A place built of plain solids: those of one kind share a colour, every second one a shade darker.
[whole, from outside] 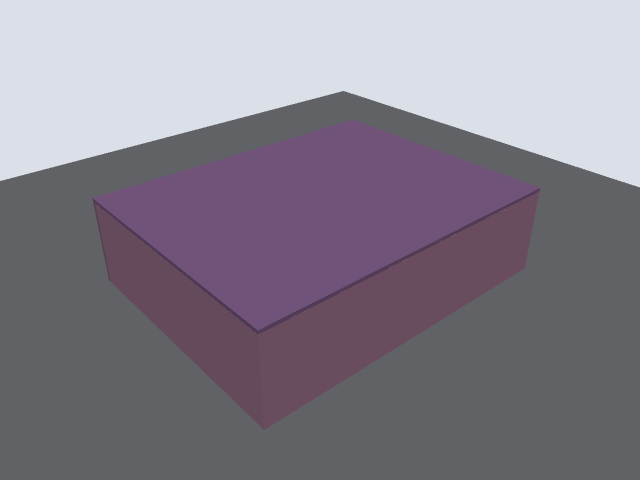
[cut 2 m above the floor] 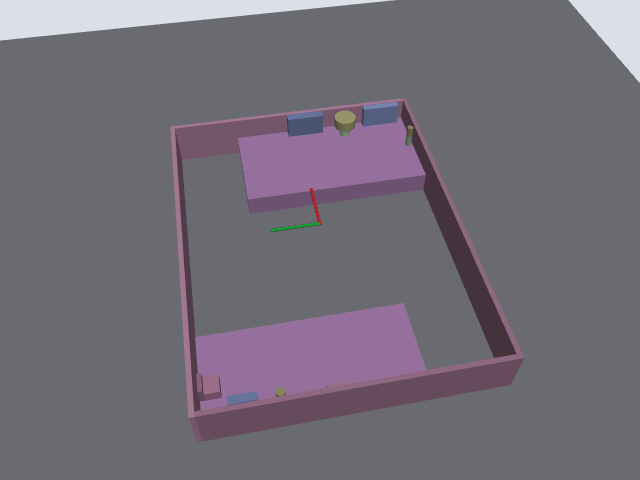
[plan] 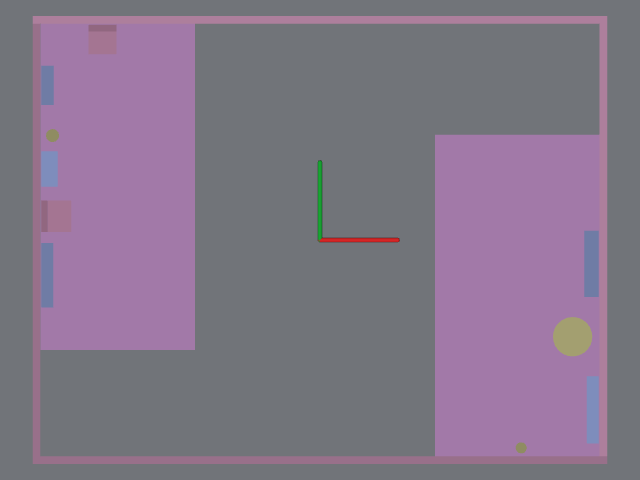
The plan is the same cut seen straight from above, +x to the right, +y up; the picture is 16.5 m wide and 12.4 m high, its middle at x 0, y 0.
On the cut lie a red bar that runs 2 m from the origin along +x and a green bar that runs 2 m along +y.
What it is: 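A loft; one open main floor with 2 platforms, their free sides bare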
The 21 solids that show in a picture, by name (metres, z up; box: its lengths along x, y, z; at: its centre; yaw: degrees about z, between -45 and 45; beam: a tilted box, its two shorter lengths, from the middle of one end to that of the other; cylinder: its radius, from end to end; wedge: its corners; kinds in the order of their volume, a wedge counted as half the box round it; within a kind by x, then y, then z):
{
 "floor_1": {"box": [3.99, 8.43, 0.2], "at": [-5.22, 1.37, 0.05]},
 "floor_2": {"box": [4.25, 8.31, 1.01], "at": [5.1, -1.43, 0.45]},
 "wall_1": {"box": [0.2, 11.17, 3.95], "at": [-7.32, 0.0, 1.93]},
 "wall_2": {"box": [14.84, 0.2, 3.95], "at": [0.0, -5.69, 1.93]},
 "wall_3": {"box": [14.84, 0.2, 3.95], "at": [0.0, 5.69, 1.93]},
 "wall_4": {"box": [0.2, 11.17, 3.95], "at": [7.32, 0.0, 1.93]},
 "roof_1": {"box": [14.84, 11.57, 0.16], "at": [0.0, 0.0, 3.98]},
 "case_1": {"box": [0.31, 1.67, 0.85], "at": [-7.05, -0.91, 0.58]},
 "case_2": {"box": [0.32, 1.02, 2.07], "at": [-7.04, 3.99, 1.19]},
 "case_3": {"box": [0.43, 0.92, 0.48], "at": [-6.99, 1.83, 0.4]},
 "case_4": {"box": [0.38, 1.71, 2.23], "at": [7.01, -0.62, 2.08]},
 "case_5": {"box": [0.31, 1.74, 2.14], "at": [7.05, -4.39, 2.03]},
 "bush_1": {"cylinder": 0.17, "from": [-6.91, 2.7, 0.62], "to": [-6.91, 2.7, 1.71]},
 "bush_2": {"cylinder": 0.14, "from": [5.2, -5.37, 1.53], "to": [5.2, -5.37, 2.39]},
 "bush_3": {"cylinder": 0.51, "from": [6.53, -2.5, 1.51], "to": [6.53, -2.5, 2.45]},
 "chair_1": {"box": [0.17, 0.82, 0.78], "at": [-7.12, 0.61, 0.54]},
 "chair_2": {"box": [0.61, 0.82, 0.46], "at": [-6.73, 0.61, 0.39]},
 "chair_3": {"box": [0.73, 0.59, 0.5], "at": [-5.62, 5.09, 0.4]},
 "chair_4": {"box": [0.73, 0.18, 0.75], "at": [-5.62, 5.48, 0.53]},
 "pot_1": {"cylinder": 0.14, "from": [5.2, -5.37, 0.96], "to": [5.2, -5.37, 1.53]},
 "pot_2": {"cylinder": 0.24, "from": [6.53, -2.5, 0.96], "to": [6.53, -2.5, 1.51]}
}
